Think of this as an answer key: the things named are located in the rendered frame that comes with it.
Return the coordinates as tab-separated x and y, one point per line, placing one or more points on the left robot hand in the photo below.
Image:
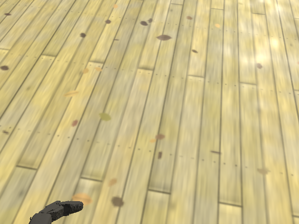
56	210

